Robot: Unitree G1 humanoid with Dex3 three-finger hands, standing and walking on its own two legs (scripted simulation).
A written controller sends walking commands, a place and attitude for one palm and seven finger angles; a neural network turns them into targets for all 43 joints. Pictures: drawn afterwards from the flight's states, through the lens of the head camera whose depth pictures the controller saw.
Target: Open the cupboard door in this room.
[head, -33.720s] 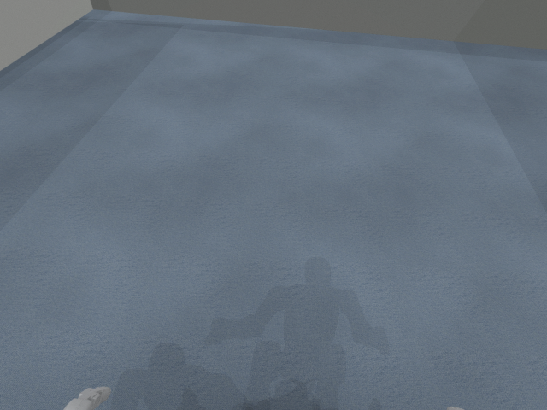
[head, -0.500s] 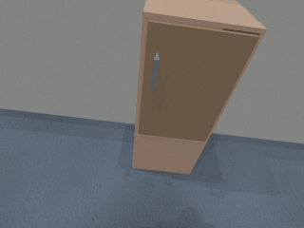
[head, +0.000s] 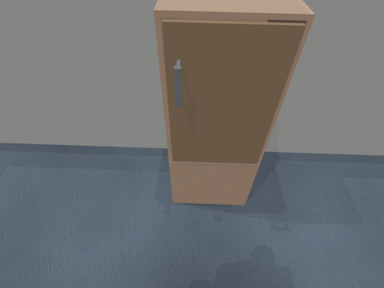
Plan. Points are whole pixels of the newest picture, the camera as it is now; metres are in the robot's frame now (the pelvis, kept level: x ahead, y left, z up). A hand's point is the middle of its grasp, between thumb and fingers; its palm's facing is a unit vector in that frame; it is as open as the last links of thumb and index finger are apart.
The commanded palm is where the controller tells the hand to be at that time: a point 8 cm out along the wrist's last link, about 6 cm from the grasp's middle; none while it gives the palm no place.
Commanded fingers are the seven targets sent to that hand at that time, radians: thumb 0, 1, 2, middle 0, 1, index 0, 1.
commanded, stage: come to a stop and stand still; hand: left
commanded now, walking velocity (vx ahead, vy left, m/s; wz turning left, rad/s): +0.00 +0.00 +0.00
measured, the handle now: (178, 83) +0.67 +0.07 +0.08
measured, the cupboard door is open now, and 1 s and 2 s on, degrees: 0 0 0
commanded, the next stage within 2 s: look again from close up in 0.80 s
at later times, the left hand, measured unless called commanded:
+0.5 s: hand out of the picture -0.01 +0.13 -0.18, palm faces +0.04 -0.99 -0.15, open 7.4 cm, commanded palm none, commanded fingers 0.00 0.90 0.90 -0.20 -0.30 -0.20 -0.30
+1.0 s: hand out of the picture +0.02 +0.13 -0.17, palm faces +0.04 -0.98 -0.18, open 7.4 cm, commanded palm none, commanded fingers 0.00 0.90 0.90 -0.20 -0.30 -0.20 -0.30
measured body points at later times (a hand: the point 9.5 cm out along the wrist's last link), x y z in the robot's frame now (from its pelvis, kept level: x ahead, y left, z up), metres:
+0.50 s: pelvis +0.02 -0.02 +0.00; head +0.03 -0.02 +0.45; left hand -0.01 +0.18 -0.16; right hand +0.02 -0.24 -0.16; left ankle +0.06 +0.10 -0.74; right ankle -0.02 -0.11 -0.74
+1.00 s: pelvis +0.04 -0.03 +0.00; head +0.05 -0.04 +0.45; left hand +0.02 +0.18 -0.16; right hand +0.04 -0.25 -0.16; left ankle +0.06 +0.10 -0.74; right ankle -0.02 -0.11 -0.74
